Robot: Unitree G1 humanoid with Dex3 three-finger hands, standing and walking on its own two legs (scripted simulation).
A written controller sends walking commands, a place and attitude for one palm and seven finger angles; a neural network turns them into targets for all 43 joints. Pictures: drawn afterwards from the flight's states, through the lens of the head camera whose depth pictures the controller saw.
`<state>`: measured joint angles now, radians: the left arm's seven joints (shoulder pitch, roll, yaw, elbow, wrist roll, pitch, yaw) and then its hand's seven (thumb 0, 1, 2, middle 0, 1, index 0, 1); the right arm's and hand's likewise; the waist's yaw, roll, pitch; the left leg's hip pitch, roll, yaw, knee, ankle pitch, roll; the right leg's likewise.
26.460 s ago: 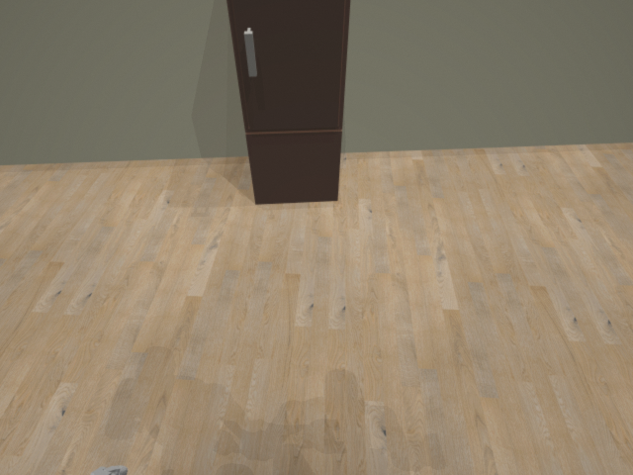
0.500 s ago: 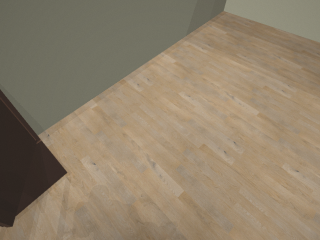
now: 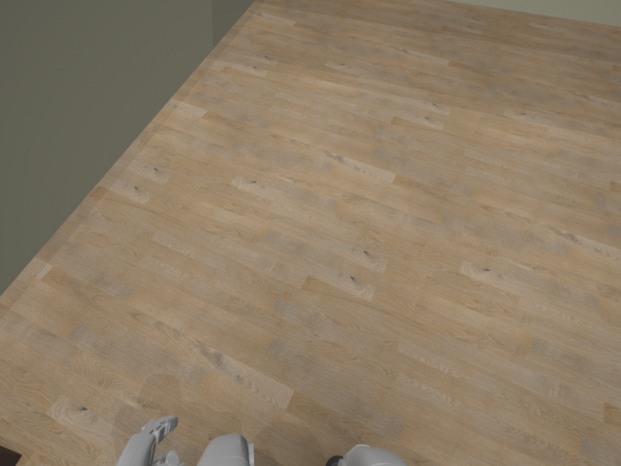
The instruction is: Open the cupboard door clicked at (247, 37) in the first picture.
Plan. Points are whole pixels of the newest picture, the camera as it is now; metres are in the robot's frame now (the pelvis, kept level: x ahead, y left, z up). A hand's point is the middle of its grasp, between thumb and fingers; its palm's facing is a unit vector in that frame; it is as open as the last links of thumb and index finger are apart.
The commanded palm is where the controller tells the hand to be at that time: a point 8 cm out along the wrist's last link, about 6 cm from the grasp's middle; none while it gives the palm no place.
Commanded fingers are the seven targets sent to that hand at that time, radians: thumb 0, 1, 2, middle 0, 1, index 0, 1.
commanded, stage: walk to a spot facing it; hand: left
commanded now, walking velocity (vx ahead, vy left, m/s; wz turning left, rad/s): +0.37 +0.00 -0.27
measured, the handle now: out of the picture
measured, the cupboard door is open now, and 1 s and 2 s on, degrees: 47 47 47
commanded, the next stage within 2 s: turn to face it in 0.82 s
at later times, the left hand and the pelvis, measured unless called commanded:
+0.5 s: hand (191, 375) +0.26 +0.20 -0.17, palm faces -0.08 -0.98 -0.17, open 7.4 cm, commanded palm none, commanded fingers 0.00 0.90 0.90 -0.20 -0.30 -0.20 -0.30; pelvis +0.24 +0.02 +0.01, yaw -10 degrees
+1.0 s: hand (281, 224) +0.55 +0.07 -0.15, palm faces -0.25 -0.95 -0.21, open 7.2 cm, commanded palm none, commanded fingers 0.00 0.90 0.90 -0.20 -0.30 -0.20 -0.30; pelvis +0.45 -0.10 +0.02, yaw -16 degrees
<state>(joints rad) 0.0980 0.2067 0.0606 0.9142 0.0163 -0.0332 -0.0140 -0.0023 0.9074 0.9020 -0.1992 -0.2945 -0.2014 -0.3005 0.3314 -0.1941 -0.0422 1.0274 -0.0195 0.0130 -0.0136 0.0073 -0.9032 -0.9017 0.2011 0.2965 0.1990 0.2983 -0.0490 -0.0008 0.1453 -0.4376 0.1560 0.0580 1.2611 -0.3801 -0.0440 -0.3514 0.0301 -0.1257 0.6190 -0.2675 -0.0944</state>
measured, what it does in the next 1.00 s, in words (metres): walks ahead, turning right: left foot, then right foot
